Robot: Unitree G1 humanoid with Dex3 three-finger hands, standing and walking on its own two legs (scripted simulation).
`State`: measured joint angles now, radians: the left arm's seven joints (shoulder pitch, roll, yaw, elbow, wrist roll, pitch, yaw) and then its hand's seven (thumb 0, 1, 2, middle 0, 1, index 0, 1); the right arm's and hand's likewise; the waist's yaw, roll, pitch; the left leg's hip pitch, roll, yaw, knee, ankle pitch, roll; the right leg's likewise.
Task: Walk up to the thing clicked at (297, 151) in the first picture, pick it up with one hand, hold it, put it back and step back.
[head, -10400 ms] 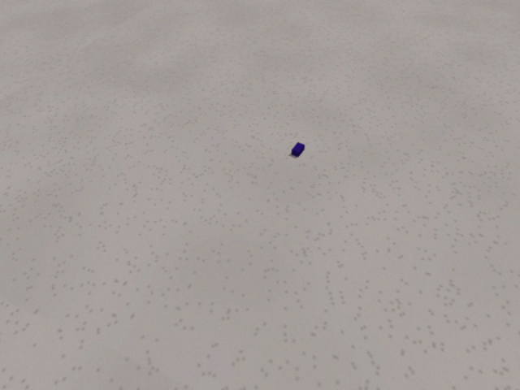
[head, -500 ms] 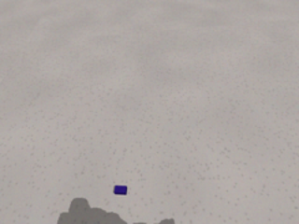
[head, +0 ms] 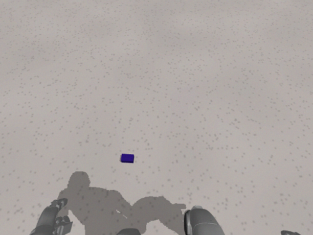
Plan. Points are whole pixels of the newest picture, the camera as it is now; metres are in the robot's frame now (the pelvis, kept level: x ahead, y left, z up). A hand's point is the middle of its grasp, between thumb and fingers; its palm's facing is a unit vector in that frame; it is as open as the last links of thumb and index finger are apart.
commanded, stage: walk up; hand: left
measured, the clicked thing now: (127, 158) +0.54 +0.19 -0.72
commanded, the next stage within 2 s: none
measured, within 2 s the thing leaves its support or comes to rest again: neither
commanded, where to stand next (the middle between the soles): +0.16 -0.05 m, yaw -1 degrees
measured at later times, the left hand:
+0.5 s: hand out of the picture +0.05 +0.24 -0.12, palm faces -0.10 -0.91 -0.39, open 7.4 cm
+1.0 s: hand out of the picture -0.14 +0.24 -0.14, palm faces -0.07 -0.93 -0.36, open 7.4 cm
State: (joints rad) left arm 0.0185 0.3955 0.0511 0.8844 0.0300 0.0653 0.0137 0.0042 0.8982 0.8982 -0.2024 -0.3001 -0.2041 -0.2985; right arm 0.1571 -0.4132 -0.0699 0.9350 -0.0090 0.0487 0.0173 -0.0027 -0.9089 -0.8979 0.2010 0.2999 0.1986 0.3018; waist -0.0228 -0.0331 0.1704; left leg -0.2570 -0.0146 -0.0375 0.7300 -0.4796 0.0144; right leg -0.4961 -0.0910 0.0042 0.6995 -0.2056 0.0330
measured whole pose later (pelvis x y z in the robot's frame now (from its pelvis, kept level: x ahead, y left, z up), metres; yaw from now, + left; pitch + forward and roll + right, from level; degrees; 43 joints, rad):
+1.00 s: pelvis -0.22 -0.04 +0.02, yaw -5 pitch -2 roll +0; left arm 0.24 0.41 0.10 0.84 0.02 0.08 -0.02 0.00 0.90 0.90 -0.20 -0.30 -0.20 -0.30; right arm 0.18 -0.37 -0.05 0.82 -0.04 0.01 -0.02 0.00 -0.90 -0.90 0.21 0.30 0.20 0.30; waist 0.03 -0.05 0.14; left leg -0.34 0.07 0.00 0.59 -0.23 -0.01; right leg -0.34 0.05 0.14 1.01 -0.49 0.02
